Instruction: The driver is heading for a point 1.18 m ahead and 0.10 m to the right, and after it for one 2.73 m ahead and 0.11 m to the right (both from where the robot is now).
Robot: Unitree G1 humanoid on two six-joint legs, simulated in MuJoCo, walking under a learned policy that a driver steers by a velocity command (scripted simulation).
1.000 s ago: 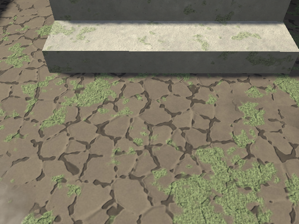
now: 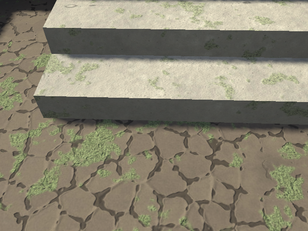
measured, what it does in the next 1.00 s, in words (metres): walks ahead: left foot, then right foot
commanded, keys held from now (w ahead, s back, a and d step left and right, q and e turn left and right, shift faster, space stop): w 1.00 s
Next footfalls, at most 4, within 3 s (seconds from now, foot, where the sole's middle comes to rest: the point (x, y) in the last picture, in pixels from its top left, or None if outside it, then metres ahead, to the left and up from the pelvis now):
0.24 left None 0.31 0.11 -0.78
0.80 right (184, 205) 0.61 -0.07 -0.78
1.34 left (149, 154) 0.88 0.10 -0.78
1.94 right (194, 81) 1.24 -0.13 -0.60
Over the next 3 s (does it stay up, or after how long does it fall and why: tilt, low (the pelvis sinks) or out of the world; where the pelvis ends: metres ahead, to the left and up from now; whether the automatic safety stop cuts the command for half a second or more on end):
stays up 1.42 -0.03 0.28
